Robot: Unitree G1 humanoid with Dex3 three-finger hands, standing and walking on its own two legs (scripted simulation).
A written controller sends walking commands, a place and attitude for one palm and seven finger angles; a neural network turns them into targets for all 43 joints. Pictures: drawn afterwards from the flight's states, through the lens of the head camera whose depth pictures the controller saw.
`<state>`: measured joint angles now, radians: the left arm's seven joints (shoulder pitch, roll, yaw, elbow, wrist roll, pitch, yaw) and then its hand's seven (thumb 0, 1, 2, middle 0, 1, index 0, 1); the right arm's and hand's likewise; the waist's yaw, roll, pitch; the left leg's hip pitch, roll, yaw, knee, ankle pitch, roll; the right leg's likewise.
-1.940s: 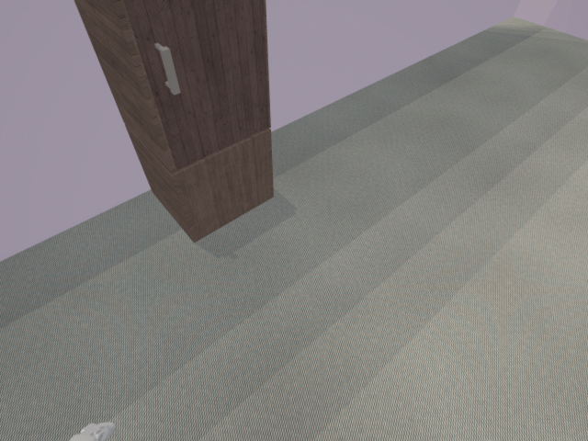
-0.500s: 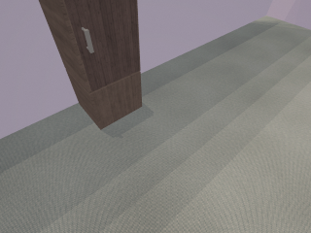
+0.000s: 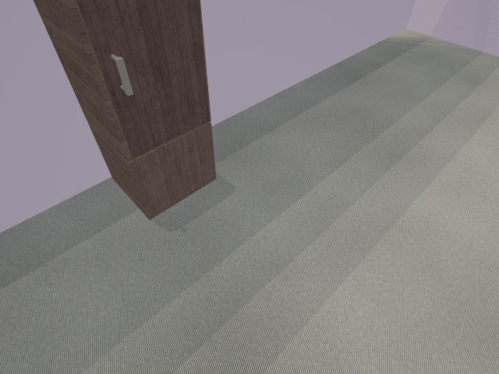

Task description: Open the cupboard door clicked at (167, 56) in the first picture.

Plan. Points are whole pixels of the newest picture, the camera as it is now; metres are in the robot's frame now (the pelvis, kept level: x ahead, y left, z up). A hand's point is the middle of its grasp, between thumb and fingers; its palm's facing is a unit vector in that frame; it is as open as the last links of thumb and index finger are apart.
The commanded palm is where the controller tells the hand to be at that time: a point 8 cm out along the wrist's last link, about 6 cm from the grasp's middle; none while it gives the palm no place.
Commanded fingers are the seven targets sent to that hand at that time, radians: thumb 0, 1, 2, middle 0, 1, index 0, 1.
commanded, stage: walk to a spot facing it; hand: left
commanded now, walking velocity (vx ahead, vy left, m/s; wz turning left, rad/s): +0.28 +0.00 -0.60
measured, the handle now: (121, 74) +0.95 +0.50 +0.00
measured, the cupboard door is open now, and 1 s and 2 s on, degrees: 0 0 0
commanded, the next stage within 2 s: turn to face it in 1.90 s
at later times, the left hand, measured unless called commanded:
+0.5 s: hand out of the picture +0.10 +0.18 -0.17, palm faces -0.13 -0.98 -0.18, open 7.4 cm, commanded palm none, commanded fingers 0.00 0.90 0.90 -0.20 -0.30 -0.20 -0.30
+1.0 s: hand (245, 205) +0.56 +0.06 -0.15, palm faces -0.60 -0.77 -0.22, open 7.4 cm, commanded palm none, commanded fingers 0.00 0.90 0.90 -0.20 -0.30 -0.20 -0.30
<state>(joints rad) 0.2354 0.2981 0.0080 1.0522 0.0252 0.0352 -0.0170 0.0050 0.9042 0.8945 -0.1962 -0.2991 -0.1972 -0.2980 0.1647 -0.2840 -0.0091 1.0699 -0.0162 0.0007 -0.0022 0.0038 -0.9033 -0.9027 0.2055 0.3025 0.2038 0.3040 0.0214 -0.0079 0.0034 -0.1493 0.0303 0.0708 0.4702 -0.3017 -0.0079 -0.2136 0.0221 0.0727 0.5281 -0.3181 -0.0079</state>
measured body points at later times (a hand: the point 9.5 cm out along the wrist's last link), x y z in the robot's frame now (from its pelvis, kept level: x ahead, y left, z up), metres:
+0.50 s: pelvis +0.14 +0.00 +0.00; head +0.18 +0.00 +0.45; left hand +0.11 +0.23 -0.15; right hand +0.23 -0.26 -0.13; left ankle +0.28 +0.11 -0.70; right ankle +0.02 -0.11 -0.74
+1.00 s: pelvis +0.32 -0.02 +0.00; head +0.35 -0.04 +0.45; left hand +0.59 +0.10 -0.13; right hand +0.12 -0.18 -0.14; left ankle +0.30 +0.11 -0.74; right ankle +0.35 -0.20 -0.69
